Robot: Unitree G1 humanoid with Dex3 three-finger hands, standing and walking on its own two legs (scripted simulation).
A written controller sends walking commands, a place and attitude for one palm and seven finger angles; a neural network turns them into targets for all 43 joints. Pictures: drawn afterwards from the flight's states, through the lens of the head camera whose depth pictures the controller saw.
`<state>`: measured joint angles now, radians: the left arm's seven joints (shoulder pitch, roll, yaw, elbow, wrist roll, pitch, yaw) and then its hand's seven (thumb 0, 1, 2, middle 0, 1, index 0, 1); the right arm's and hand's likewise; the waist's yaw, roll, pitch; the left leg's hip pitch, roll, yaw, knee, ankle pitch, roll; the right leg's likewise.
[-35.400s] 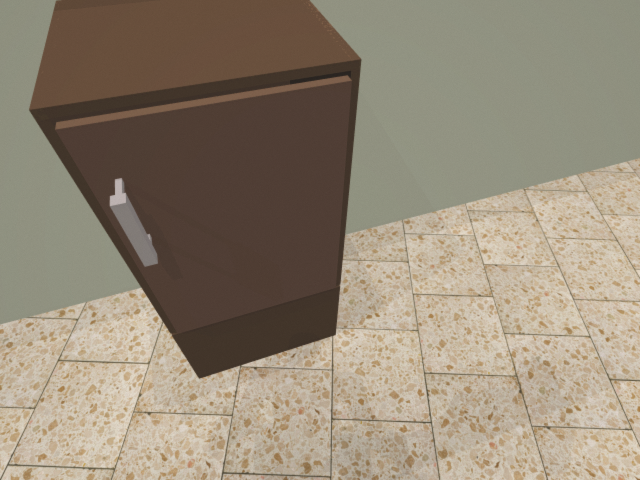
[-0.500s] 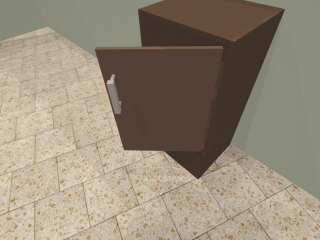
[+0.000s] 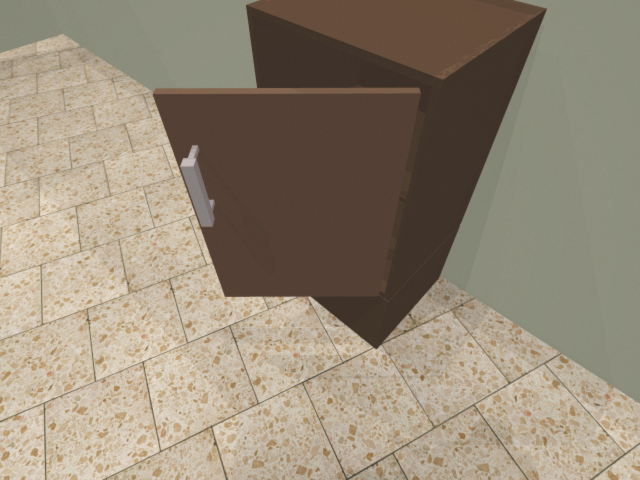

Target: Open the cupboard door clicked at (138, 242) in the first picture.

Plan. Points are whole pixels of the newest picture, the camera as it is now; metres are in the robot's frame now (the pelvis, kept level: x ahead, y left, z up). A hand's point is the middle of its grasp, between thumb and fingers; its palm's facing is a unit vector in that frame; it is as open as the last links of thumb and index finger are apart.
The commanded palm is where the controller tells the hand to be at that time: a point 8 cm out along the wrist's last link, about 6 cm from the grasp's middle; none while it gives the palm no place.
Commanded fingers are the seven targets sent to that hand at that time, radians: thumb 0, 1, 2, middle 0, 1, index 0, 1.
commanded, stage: look again from close up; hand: left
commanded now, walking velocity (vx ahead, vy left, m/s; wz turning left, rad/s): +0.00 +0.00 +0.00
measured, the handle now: (201, 187) +0.59 +0.26 -0.01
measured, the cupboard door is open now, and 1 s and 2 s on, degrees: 43 43 43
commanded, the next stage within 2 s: shuffle to correct the standing spot in 0.34 s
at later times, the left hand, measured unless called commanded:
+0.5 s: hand out of the picture +0.05 +0.14 -0.17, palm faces +0.01 -0.98 -0.22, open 7.3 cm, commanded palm none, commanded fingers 0.00 0.90 0.90 -0.20 -0.30 -0.20 -0.30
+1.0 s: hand out of the picture +0.09 +0.20 -0.17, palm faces +0.03 -0.97 -0.26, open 7.4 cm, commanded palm none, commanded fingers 0.00 0.90 0.90 -0.20 -0.30 -0.20 -0.30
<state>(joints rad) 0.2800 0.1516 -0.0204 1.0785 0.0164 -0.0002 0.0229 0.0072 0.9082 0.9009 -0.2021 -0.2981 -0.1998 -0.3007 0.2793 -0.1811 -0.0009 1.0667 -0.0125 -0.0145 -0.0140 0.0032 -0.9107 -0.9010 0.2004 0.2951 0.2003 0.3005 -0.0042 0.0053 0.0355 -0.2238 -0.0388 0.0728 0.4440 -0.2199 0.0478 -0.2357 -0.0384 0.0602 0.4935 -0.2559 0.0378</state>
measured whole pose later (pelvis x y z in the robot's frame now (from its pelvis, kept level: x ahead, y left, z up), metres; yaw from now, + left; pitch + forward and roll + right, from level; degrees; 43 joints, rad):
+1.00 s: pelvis +0.06 +0.00 -0.01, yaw -1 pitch +1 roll +1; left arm 0.22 0.18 0.04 1.02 0.02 0.03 0.03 0.01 0.91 0.90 -0.20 -0.30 -0.20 -0.30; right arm 0.29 -0.16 -0.01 1.02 -0.03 0.00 -0.02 0.00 -0.91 -0.90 0.20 0.29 0.20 0.30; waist 0.01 0.00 0.08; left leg -0.17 -0.05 0.11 0.49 -0.33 0.07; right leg -0.35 -0.05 -0.09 0.80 -0.46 -0.03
